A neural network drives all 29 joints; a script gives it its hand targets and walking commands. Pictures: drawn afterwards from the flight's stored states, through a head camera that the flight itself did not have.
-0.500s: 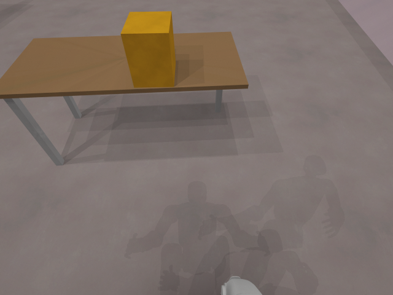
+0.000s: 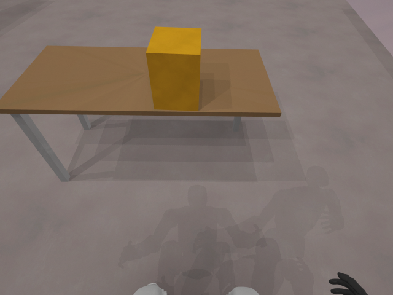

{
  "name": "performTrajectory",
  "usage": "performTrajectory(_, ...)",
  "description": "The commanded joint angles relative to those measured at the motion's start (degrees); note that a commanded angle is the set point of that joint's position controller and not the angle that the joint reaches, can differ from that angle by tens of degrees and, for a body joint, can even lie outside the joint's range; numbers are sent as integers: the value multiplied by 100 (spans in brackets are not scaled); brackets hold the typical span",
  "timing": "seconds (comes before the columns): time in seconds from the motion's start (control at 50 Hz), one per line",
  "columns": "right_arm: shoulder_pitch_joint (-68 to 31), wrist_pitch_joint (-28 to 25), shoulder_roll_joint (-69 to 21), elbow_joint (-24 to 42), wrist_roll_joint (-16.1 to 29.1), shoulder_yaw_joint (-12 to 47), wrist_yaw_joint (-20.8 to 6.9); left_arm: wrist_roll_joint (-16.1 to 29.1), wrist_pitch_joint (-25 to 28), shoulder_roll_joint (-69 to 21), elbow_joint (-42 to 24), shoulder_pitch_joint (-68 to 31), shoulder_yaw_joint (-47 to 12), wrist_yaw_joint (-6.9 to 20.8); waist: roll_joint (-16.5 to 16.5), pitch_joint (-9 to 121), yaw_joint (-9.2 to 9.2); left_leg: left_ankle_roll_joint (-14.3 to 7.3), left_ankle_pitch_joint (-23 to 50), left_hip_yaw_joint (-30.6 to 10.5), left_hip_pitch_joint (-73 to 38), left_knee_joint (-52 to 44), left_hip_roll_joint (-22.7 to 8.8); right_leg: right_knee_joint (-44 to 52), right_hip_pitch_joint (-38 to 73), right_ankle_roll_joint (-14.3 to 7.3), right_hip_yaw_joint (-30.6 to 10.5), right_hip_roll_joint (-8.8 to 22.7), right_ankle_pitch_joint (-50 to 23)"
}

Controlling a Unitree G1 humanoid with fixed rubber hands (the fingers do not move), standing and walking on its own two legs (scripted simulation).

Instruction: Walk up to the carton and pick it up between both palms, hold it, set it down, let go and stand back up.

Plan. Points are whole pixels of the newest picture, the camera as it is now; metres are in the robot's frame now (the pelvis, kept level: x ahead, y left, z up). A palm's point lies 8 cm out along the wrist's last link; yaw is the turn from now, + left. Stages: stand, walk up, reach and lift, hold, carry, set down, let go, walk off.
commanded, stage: walk up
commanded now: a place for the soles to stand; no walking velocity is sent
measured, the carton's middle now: (177, 69) +0.92 +0.07 -0.04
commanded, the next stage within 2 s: none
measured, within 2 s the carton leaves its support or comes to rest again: neither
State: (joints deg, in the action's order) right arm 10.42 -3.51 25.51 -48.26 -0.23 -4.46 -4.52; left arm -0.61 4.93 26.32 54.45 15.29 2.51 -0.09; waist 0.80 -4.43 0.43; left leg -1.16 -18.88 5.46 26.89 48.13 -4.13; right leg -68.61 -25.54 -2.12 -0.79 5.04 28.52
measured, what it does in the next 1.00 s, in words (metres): walks ahead: right foot, then left foot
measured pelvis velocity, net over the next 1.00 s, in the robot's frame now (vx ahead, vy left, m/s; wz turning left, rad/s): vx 0.23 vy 0.06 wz -0.04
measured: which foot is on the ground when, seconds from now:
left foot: down 0.00-0.20, up 0.22-0.46, down 0.48-1.00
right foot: up 0.00-0.16, down 0.18-0.52, up 0.54-0.80, down 0.82-1.00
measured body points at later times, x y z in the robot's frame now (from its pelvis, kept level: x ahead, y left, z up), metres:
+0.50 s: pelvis +0.15 +0.05 +0.00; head +0.17 +0.04 +0.44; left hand +0.18 +0.40 -0.10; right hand +0.27 -0.29 -0.10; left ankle +0.26 +0.18 -0.70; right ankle +0.14 -0.11 -0.70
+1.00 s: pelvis +0.23 +0.06 +0.00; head +0.27 +0.06 +0.45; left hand +0.37 +0.37 -0.11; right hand +0.29 -0.25 -0.12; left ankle +0.26 +0.18 -0.70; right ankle +0.31 -0.04 -0.70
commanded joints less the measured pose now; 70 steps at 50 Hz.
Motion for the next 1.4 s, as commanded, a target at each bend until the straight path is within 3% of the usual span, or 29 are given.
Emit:
performTrajectory(0.0, 370, -28, 1686, 207, 2, -405, 199, 75, 196, 1340, -295, 267, 391, -33, -924, 62, -126, -1355, -1121, -2393, -758, -2818, -1532, 543, -1082, 72, 20, 324, -268)
performTrajectory(0.1, 386, 5, 1679, 360, -18, -355, 144, 70, 205, 1122, -331, 361, 408, 33, -1153, 314, -133, -1420, -758, -1827, -766, -2562, -1527, 2060, -128, 4, 469, -43, -491)
performTrajectory(0.12, 94, 35, 1608, 396, -5, -341, 122, 65, 255, 1036, -227, 443, 405, 22, -1222, 325, 70, -1264, -509, -1290, -397, -2033, -1271, 2764, 515, -3, 629, -169, -858)
performTrajectory(0.14, -93, 68, 1398, 498, 6, -259, 115, 22, 313, 1043, -117, 1029, 465, -35, -691, 399, 440, -1027, -470, -1019, 379, -1176, -982, 3304, 1530, -51, 596, -352, -1252)
performTrajectory(0.16, -49, 88, 984, 653, -2, -97, 108, -55, 363, 1404, 1, 1366, 589, -97, 192, 573, 668, -664, -754, -401, 1392, 256, -447, 3823, 2451, -253, -569, 107, -347)
performTrajectory(0.18, -28, 93, 666, 784, 15, 16, 110, -122, 389, 2193, -203, 1452, 741, -162, 1539, 697, 721, -207, -1306, -96, 2628, 1845, 337, 5073, 3039, -979, -3750, 1752, 1236)
performTrajectory(0.2, -435, 153, 1267, 793, -82, -104, 199, 13, 367, 2382, -210, 1349, 750, -167, 849, 525, 802, -124, -1398, -984, 2822, 2092, 3, 5370, 2948, -1602, -4531, 2394, 1103)
performTrajectory(0.22, -275, 131, 1420, 711, -51, -173, 204, 100, 357, 2131, -328, 1074, 689, -177, 235, 385, 535, -75, -1113, -1112, 2799, 2241, -284, 5004, 2881, -1710, -3848, 2271, -228)
performTrajectory(0.26, 30, 97, 1373, 523, -97, -244, 220, 106, 314, 1787, -435, 500, 582, -221, 47, 303, 251, 19, -833, -1134, 2220, 1947, -478, 4496, 2058, -1539, -2761, 1872, -1288)
performTrajectory(0.3, 363, 108, 1278, 409, -67, -273, 167, 82, 315, 1784, -459, 407, 543, -186, 668, 249, 92, -14, -978, -1034, 1515, 1289, -464, 4302, 1527, -1377, -1972, 1651, -1742)
performTrajectory(0.38, 113, 178, 1280, 406, -111, -357, 35, -19, 343, 1855, -502, 384, 579, -167, 561, 30, 132, -19, -353, -608, 750, 672, -349, 4407, 589, -1343, -1614, 1530, -1286)
performTrajectory(0.44, 465, 170, 1231, 310, -76, -442, -15, -51, 277, 1884, -648, -201, 541, -146, 907, 232, -204, -160, -112, -205, -683, -58, -134, 3835, -551, -1116, -1029, 1234, -104)
performTrajectory(0.48, 1391, 88, 1402, -135, -70, -572, 41, -129, 202, 1359, -577, -284, 344, -117, -213, 611, -771, -268, -504, -178, -2512, -560, 312, 2027, -1613, -613, 18, 653, -125)
performTrajectory(0.5, 1845, 53, 1953, -113, -152, -672, 138, -50, 195, 916, -726, -302, 178, -143, -2293, 548, -1181, -714, -2718, -2805, -2698, -2542, -987, -453, -2549, -161, 801, -357, -638)
performTrajectory(0.52, 1469, 36, 2225, 133, -30, -717, 161, 30, 166, 1161, -675, -240, 215, -202, -1909, 508, -901, -1477, -2970, -4948, -2480, -3500, -2000, -867, -2890, 6, 23, -559, 303)
performTrajectory(0.54, 1088, 77, 2068, 207, 87, -680, 159, -7, 133, 1663, -497, -384, 323, -232, -822, 286, -770, -1388, -3245, -4946, -1963, -3581, -2162, -1009, -2612, 16, -385, -204, 282)
performTrajectory(0.56, 844, 49, 1950, 196, 79, -559, 207, -5, 147, 1584, -360, -329, 338, -184, -364, -199, -447, -1402, -2256, -4384, -1599, -3418, -2059, -954, -2528, 88, -409, -27, -60)
performTrajectory(0.6, 286, 12, 1697, 268, 56, -449, 309, 28, 157, 1428, -73, 204, 310, -163, -458, -107, -34, -1337, -1381, -3093, -824, -2932, -1701, -179, -1552, 153, -195, 204, -191)
performTrajectory(0.66, 311, -76, 1654, 63, -47, -378, 390, -13, 9, 1123, -99, 176, 328, -50, -909, -69, -68, -1181, 3, -2137, -585, -2659, -1499, 759, -877, 140, 55, 201, -454)
performTrajectory(0.74, 112, -108, 1304, -5, 72, -123, 434, 72, -64, 804, -77, 112, 276, -102, -906, 377, 81, -1097, 3510, -1296, -547, -1674, -1450, 1975, 319, -16, 424, -68, -776)
performTrajectory(0.8, -72, -11, 1003, 33, 175, 63, 466, 25, -57, 1068, 42, 99, 344, -138, -372, 884, 290, -465, 2496, -724, 85, -671, -917, 3134, 1726, -274, -34, -64, -2896)
performTrajectory(0.82, 129, 19, 801, 41, 221, 100, 467, -16, -32, 1323, -121, -102, 409, -153, 184, 1162, 130, -193, 1697, -384, 135, -72, -491, 3559, 1954, -438, -948, 627, -3292)
performTrajectory(0.84, 269, 90, 857, -122, 220, 132, 532, 82, -41, 1537, -203, -469, 410, -131, 387, 1382, 76, -39, -70, -398, -196, 360, 30, 3765, 1426, -1238, -1944, 1548, -3534)
performTrajectory(0.86, 215, 140, 1053, -293, 156, 63, 560, 107, -91, 1506, -219, -850, 374, -124, 364, 1134, -30, -71, -1135, -468, -664, 455, 79, 3928, 598, -1419, -2116, 1624, -2707)
performTrajectory(0.92, 437, 94, 1001, -590, 62, 24, 557, 55, -205, 1218, -130, -1226, 266, -112, 510, 727, -302, -221, -440, -832, -1017, -1212, -182, 3727, -29, -712, -1156, 932, -1214)
performTrajectory(0.96, -31, 40, 1161, -595, -3, 30, 549, 32, -261, 925, -30, -1249, 160, -48, -93, 337, -10, -542, -1111, -1766, -301, -2006, -759, 3292, 374, -254, -390, 182, -815)
performTrajectory(1.0, -345, 41, 1154, -684, 3, 110, 522, 7, -262, 902, 241, -1158, 188, -34, 92, 562, 190, -430, -957, -1447, 87, -2082, -728, 3556, 1210, -213, -326, 210, -807)
performTrajectory(1.06, -260, 36, 1008, -931, -4, 186, 526, 73, -213, 982, 347, -1466, 147, -14, 38, 565, -45, -159, -59, -878, -625, -1861, -251, 4063, 921, -351, -771, 622, -1420)
performTrajectory(1.38, -929, 72, 727, -1591, 32, 352, 498, 72, -211, 645, 1060, -2005, -75, 12, -74, 721, -8, 58, 972, -811, -1729, -3236, -503, 5088, 1828, 43, -241, 434, -2370)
